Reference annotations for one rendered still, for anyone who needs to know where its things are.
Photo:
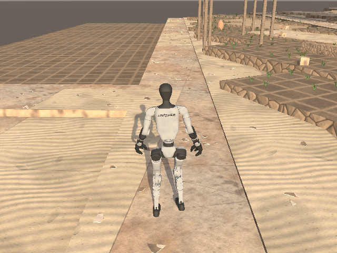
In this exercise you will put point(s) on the robot left forearm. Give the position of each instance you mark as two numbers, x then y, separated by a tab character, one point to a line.
141	138

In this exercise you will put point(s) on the left robot upper arm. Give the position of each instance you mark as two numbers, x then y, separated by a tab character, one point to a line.
147	120

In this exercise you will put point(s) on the right robot upper arm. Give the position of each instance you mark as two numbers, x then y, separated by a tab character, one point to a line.
186	118

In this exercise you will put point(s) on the right robot shin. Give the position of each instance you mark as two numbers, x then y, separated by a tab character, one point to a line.
179	186

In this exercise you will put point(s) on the right robot hand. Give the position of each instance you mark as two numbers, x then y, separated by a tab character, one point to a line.
199	148

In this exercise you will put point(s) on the left robot hand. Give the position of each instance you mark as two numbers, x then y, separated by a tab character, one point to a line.
141	147

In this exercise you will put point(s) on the robot torso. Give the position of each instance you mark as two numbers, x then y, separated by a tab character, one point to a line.
167	124

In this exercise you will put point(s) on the robot right forearm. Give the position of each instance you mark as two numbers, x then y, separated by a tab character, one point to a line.
194	138

